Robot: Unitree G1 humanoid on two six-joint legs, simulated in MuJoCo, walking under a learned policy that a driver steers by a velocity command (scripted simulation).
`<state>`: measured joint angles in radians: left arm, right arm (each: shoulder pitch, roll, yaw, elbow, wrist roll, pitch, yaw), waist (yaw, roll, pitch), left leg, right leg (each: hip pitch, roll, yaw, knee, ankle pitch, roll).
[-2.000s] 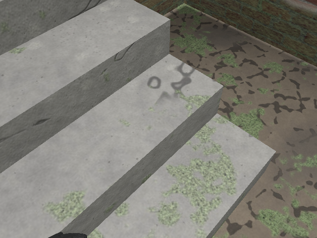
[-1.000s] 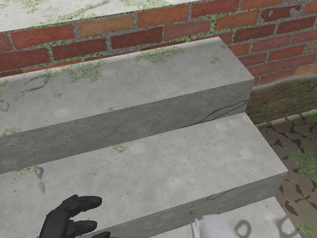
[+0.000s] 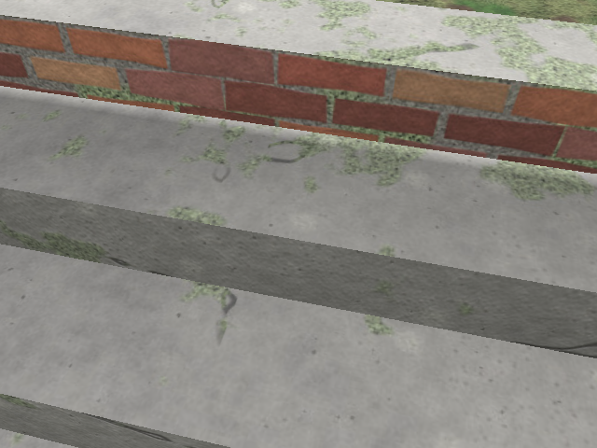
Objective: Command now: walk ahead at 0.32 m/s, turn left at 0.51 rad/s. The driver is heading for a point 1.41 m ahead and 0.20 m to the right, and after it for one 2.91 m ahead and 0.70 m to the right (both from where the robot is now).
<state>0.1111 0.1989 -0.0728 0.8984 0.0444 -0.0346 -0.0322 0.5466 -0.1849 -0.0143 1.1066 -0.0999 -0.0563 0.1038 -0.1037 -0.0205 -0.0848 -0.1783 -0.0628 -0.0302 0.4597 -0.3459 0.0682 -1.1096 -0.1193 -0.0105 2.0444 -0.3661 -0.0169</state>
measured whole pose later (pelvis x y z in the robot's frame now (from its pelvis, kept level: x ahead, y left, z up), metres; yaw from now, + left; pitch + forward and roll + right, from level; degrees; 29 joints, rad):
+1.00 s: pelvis +0.43 +0.04 +0.29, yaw +6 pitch +1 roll +3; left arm 0.23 0.18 0.06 0.78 0.02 -0.09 0.02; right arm 0.23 -0.22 -0.06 0.98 -0.04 -0.07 -0.01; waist 0.03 0.01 0.00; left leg -0.59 -0.03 0.25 0.93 -0.37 0.14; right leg -0.81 -0.01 0.08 1.93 -0.12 -0.11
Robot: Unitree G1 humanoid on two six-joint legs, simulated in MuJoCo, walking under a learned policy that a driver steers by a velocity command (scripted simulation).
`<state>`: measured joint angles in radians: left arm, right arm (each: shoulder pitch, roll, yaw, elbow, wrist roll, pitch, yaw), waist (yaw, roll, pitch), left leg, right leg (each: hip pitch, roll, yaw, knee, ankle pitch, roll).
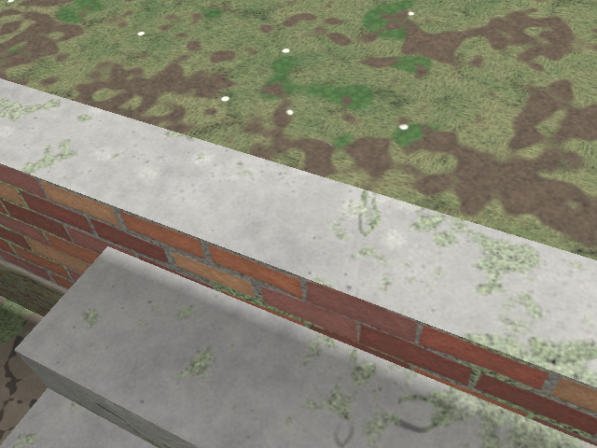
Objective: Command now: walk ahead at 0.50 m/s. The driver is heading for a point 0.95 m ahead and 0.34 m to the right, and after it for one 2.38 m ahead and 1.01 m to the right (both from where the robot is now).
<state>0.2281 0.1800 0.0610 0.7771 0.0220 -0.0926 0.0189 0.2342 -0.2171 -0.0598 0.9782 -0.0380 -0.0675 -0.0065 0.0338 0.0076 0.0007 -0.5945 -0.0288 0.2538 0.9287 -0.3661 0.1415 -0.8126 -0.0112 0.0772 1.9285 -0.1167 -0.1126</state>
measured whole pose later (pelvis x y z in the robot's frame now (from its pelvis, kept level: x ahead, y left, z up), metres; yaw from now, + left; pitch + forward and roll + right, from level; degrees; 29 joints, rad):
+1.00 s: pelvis +0.51 +0.01 +0.23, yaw -18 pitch +9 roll +1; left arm 0.58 0.09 -0.03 1.08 0.06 -0.09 -0.08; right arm -0.11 -0.11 0.10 0.67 -0.09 0.01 0.04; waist 0.13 -0.03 -0.16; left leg -1.26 0.12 0.05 1.58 -0.47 0.10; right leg -0.22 -0.02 0.26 0.47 -0.42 -0.01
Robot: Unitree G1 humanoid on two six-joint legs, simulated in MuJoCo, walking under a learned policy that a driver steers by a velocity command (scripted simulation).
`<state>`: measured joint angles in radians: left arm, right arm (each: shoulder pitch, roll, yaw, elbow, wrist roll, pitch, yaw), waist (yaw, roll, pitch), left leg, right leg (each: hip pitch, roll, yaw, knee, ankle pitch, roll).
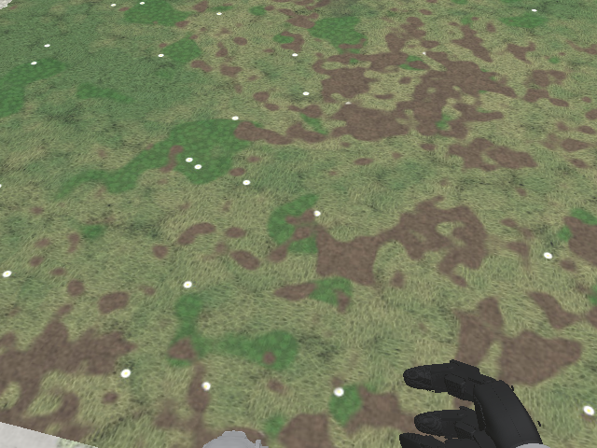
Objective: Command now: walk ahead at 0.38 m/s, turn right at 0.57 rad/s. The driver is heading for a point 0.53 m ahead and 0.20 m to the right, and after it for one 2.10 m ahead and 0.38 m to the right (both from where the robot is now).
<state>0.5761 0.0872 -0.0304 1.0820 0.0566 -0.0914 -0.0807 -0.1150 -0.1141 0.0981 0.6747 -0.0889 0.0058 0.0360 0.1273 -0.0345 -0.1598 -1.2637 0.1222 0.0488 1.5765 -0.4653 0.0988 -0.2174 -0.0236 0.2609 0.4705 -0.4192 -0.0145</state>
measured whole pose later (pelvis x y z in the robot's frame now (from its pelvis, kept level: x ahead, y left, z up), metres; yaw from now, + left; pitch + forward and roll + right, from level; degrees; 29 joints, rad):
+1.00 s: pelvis +0.44 -0.03 +0.16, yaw -34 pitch +3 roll -4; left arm 0.48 0.22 0.09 1.13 0.02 -0.13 -0.01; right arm 0.13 -0.25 -0.02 0.94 -0.08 -0.11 0.05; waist 0.14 0.01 -0.10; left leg -0.45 0.03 -0.09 1.49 -0.49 -0.04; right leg -0.33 0.19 0.05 0.63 -0.34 -0.11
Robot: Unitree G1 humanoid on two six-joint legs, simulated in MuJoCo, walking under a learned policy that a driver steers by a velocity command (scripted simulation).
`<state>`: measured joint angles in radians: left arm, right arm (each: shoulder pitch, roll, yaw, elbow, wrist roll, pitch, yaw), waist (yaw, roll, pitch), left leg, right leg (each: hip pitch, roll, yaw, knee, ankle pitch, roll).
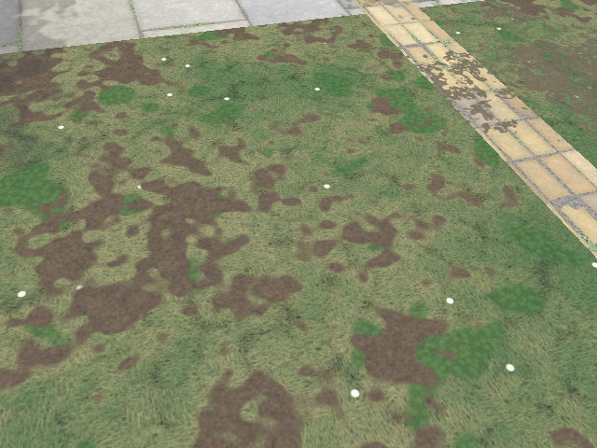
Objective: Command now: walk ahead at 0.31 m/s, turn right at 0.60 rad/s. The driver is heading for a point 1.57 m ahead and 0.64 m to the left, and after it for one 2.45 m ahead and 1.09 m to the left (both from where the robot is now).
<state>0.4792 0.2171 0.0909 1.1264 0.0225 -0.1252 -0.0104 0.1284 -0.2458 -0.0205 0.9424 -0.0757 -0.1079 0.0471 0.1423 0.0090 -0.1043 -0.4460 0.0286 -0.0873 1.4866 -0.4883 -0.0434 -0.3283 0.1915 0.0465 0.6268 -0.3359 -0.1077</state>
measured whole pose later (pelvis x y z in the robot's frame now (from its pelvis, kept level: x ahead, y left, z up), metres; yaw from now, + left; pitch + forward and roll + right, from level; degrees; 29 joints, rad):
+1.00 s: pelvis +0.13 +0.04 +0.01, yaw +21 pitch +4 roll +0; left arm 0.18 0.29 0.09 0.70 0.01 0.00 0.06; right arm 0.14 -0.26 -0.06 0.62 -0.01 0.03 0.02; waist 0.03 -0.03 0.00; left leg -0.40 -0.02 0.00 0.62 -0.30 0.03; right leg -0.45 -0.11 -0.04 0.86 -0.48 0.06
